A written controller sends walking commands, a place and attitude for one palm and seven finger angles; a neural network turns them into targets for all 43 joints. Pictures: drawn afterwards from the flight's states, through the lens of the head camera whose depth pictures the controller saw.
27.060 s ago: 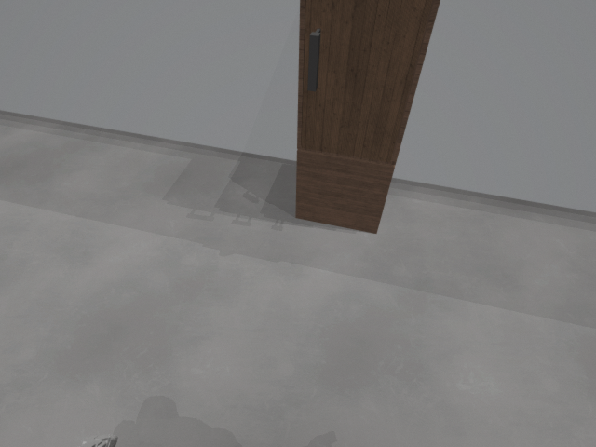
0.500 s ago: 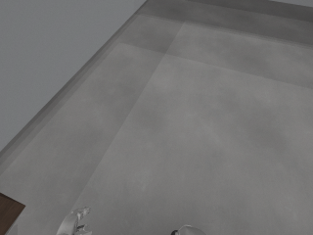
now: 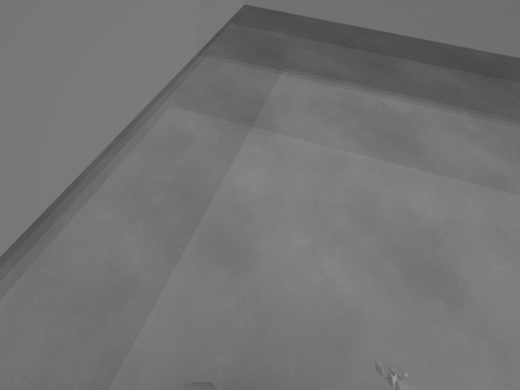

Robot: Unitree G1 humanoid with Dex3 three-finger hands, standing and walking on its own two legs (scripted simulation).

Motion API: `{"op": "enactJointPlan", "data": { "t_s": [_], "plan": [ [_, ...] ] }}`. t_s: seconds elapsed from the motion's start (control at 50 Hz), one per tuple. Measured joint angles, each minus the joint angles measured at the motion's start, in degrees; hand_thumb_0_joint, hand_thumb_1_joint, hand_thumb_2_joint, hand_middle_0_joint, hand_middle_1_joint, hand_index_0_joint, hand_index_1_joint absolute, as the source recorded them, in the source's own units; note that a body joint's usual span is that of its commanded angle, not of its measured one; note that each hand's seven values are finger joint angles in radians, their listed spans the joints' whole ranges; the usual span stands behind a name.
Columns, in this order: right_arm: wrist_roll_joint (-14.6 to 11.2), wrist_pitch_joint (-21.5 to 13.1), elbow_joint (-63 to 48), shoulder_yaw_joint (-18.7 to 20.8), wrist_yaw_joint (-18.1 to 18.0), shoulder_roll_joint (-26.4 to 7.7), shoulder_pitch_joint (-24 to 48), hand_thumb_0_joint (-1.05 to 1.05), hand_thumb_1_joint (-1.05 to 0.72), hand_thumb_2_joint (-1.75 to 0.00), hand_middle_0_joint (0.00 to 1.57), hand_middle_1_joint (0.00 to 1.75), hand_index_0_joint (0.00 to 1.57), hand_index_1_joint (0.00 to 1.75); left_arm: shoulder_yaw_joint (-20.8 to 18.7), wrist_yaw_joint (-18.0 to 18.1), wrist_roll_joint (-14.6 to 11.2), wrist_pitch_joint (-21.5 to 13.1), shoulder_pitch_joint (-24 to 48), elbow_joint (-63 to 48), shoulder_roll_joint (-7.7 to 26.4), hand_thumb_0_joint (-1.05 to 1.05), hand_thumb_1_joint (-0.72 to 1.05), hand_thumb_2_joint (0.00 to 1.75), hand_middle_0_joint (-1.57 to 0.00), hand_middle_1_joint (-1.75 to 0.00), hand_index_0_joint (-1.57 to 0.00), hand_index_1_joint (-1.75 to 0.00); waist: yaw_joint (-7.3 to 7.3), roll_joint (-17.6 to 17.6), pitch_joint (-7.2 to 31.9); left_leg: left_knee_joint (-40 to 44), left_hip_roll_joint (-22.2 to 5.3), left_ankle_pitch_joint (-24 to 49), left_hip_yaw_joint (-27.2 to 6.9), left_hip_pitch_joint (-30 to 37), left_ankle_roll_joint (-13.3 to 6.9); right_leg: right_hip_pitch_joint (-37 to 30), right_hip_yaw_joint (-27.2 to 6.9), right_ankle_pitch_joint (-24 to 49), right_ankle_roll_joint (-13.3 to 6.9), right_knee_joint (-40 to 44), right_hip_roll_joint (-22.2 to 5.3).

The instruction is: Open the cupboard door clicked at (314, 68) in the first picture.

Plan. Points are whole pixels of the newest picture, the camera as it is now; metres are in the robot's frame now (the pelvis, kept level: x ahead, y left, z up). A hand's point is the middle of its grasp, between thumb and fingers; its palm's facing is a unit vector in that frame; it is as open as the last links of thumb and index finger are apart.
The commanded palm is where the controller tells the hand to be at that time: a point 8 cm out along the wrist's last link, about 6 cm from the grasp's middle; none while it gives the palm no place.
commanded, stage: walk to a spot facing it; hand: left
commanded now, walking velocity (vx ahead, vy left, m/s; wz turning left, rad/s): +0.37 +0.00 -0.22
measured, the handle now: out of the picture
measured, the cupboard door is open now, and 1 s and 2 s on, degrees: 47 47 47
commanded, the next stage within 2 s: turn to face it in 0.60 s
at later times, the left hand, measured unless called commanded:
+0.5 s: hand (214, 292) +0.31 +0.12 -0.15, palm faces -0.02 -0.98 -0.21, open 7.2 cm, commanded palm none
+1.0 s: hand (227, 212) +0.51 +0.12 -0.15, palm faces +0.10 -0.97 -0.23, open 7.3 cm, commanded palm none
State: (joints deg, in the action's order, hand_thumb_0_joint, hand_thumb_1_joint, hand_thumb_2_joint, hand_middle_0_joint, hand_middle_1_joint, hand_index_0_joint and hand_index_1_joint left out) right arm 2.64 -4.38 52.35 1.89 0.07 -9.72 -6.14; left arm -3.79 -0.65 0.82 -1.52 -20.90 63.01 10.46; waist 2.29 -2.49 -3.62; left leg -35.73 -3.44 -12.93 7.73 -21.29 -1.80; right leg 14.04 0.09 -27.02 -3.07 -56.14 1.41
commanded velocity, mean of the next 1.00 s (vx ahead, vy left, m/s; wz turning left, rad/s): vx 0.23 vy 0.00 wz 0.16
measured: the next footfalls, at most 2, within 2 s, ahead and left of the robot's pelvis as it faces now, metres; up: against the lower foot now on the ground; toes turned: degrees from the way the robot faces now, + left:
right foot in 0.32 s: +0.25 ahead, -0.16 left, +0.00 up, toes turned -12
left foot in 0.70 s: +0.50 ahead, +0.06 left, +0.00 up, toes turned +5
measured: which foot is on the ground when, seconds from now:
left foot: down 0.00-0.32, up 0.34-0.68, down 0.70-1.00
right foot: up 0.00-0.30, down 0.32-0.70, up 0.72-1.00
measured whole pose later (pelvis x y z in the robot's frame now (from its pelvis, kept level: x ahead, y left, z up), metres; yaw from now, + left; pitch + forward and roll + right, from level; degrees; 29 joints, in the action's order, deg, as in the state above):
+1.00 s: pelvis +0.44 -0.07 +0.01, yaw +4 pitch +1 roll +1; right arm 1.7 0.5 58.9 2.6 -0.7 -9.8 -14.6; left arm -3.9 0.5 0.9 -1.1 -9.2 55.8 10.3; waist -0.7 0.4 -3.4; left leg -32.4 -0.6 -14.3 1.5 -19.0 0.4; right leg 21.4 3.6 -17.3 2.6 -38.4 -3.4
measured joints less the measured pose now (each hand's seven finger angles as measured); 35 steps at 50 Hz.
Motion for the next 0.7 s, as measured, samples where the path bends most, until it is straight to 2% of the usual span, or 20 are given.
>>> {"op": "enactJointPlan", "data": {
  "t_s": [0.04, 0.08, 0.12, 0.18, 0.28, 0.32, 0.36, 0.4, 0.44, 0.48, 0.56, 0.66, 0.7],
  "plan": [
    [-0.03, -0.08, 0.64, -0.15, -0.38, 0.63, -2.27, 0.0, -0.91, -0.9, 0.2, 0.3, 0.2, 0.3, -0.32, -0.32, 0.41, 0.54, 1.45, -0.04, 0.29, 0.01, 0.91, 0.9, -0.2, -0.3, -0.2, -0.3, -0.24, -0.59, 0.28, 1.96, 0.45, -1.73, 0.89, 2.49, 0.41, 6.73, 0.56, 3.88, 0.21, -10.25, -1.58],
    [-0.18, -0.11, 2.36, -0.24, -0.74, 1.08, -4.91, 0.0, -0.91, -0.9, 0.2, 0.3, 0.2, 0.3, -0.56, -0.71, 0.69, 0.8, 3.24, -1.08, 0.33, 0.01, 0.91, 0.9, -0.2, -0.3, -0.2, -0.3, -0.16, -0.5, 0.47, 5.6, 0.61, -1.25, 1.52, 5.52, 0.96, 11.81, 1.05, 7.55, 0.82, -12.24, -3.41],
    [-0.48, -0.02, 4.31, 0.36, -1.32, 0.85, -7.58, 0.0, -0.92, -0.9, 0.21, 0.3, 0.2, 0.3, -0.6, -1.01, 0.77, 0.89, 4.93, -2.47, 0.01, 0.01, 0.91, 0.9, -0.2, -0.3, -0.2, -0.3, -0.27, 0.15, 0.74, 9.28, 0.54, -0.95, 2.13, 8.6, 1.05, 14.84, 1.52, 10.08, 1.4, -7.7, -5.14],
    [-0.42, 0.55, 6.88, 0.67, -0.99, -0.29, -11.34, 0.0, -0.93, -0.9, 0.21, 0.3, 0.2, 0.3, -0.52, -1.27, 0.79, 0.85, 7.47, -4.16, -0.4, 0.01, 0.91, 0.9, -0.19, -0.3, -0.2, -0.3, -1.25, 1.36, 0.89, 13.11, 0.08, -1.39, 2.97, 12.69, 1.71, 15.89, 2.69, 12.71, 1.9, 4.3, -6.89],
    [-0.22, 1.74, 10.17, 0.76, -0.49, -1.17, -17.06, 0.0, -0.92, -0.9, 0.2, 0.3, 0.2, 0.3, -0.62, -1.61, 0.82, 0.62, 11.65, -5.41, 0.51, 0.0, 0.91, 0.9, -0.19, -0.3, -0.2, -0.3, -3.67, 2.31, 0.48, 12.89, -1.39, -6.0, 4.33, 17.65, 4.22, 12.47, 4.96, 15.25, 1.82, 18.16, -6.51],
    [-0.5, 2.13, 11.31, 0.6, -0.32, -1.05, -19.67, 0.0, -0.92, -0.9, 0.2, 0.3, 0.2, 0.3, -0.54, -1.64, 0.9, -0.39, 12.59, -5.95, 1.35, 0.0, 0.91, 0.9, -0.19, -0.3, -0.2, -0.3, -4.2, 2.12, 0.68, 7.83, -2.42, -10.19, 4.27, 17.63, 5.04, 8.56, 5.6, 13.65, 0.62, 22.79, -5.62],
    [-1.12, 3.2, 12.96, 0.56, -0.1, -1.16, -19.61, 0.01, -0.92, -0.9, 0.2, 0.3, 0.2, 0.3, -0.72, -0.96, 0.63, -1.91, 13.68, -5.97, 1.07, 0.0, 0.91, 0.9, -0.19, -0.3, -0.2, -0.3, -4.02, 3.05, -0.24, -7.75, -3.49, -14.93, 1.19, 12.43, 3.73, 8.23, 6.25, 11.16, 0.34, 19.39, -4.56],
    [-1.38, 3.9, 13.77, 0.72, -0.08, -1.01, -18.14, 0.01, -0.91, -0.9, 0.2, 0.3, 0.2, 0.3, -0.51, -0.12, 0.28, -2.54, 13.33, -6.0, 0.52, 0.0, 0.91, 0.9, -0.2, -0.3, -0.2, -0.3, -4.06, 3.12, -0.77, -22.89, -2.68, -14.89, -1.96, 5.49, 2.95, 5.64, 6.91, 10.42, 0.4, 20.03, -4.01],
    [-1.3, 3.92, 13.27, 0.87, -0.17, -0.69, -16.3, 0.01, -0.91, -0.9, 0.2, 0.3, 0.2, 0.3, -0.17, 0.56, 0.16, -2.59, 11.86, -5.4, -0.11, 0.0, 0.91, 0.9, -0.2, -0.3, -0.2, -0.3, -4.2, 2.78, -0.32, -28.25, -2.71, -12.15, -2.7, -0.2, 2.97, 2.09, 7.45, 10.74, 0.51, 23.65, -3.48],
    [-1.17, 3.72, 11.85, 1.02, -0.08, -0.14, -14.24, 0.01, -0.91, -0.9, 0.2, 0.3, 0.2, 0.3, -0.28, 1.19, 0.13, -2.61, 9.87, -4.3, -0.59, 0.0, 0.92, 0.9, -0.2, -0.3, -0.2, -0.3, -4.3, 2.14, 0.59, -26.14, -3.18, -9.45, -2.46, -4.19, 3.32, -1.38, 7.74, 11.06, 0.49, 27.78, -3.04],
    [-1.13, 3.18, 8.4, 1.11, 0.67, 1.03, -9.58, 0.01, -0.91, -0.9, 0.2, 0.3, 0.2, 0.3, -0.12, 1.15, 0.23, -2.7, 6.36, -1.9, -0.09, -0.01, 0.94, 0.9, -0.2, -0.3, -0.21, -0.3, -3.86, 1.29, 1.31, -15.03, -3.86, -3.05, -1.78, -8.37, 3.72, -7.05, 8.17, 10.67, 0.8, 33.42, -2.22],
    [-1.19, 2.15, 5.8, 1.27, 1.07, 0.27, -4.37, 0.01, -0.93, -0.9, 0.2, 0.3, 0.2, 0.3, 0.6, 0.75, 0.24, -2.36, 2.82, 0.9, -0.94, 0.0, 0.93, 0.9, -0.2, -0.3, -0.21, -0.3, -2.31, 1.11, 0.23, -1.77, -2.5, 1.47, -0.77, -6.49, 2.64, -12.86, 8.69, 5.84, 2.56, 33.4, -2.25],
    [-0.87, 1.05, 4.71, 1.03, 1.02, -0.72, -3.37, 0.01, -0.92, -0.9, 0.2, 0.3, 0.2, 0.3, 0.67, 0.76, 0.06, -1.95, 0.71, 1.47, -1.69, 0.0, 0.92, 0.9, -0.2, -0.3, -0.21, -0.3, -1.66, 1.64, 0.28, 3.37, -1.82, 4.54, -0.67, -3.2, 1.09, -12.58, 8.4, 1.62, 3.28, 27.55, -2.68]
  ]
}}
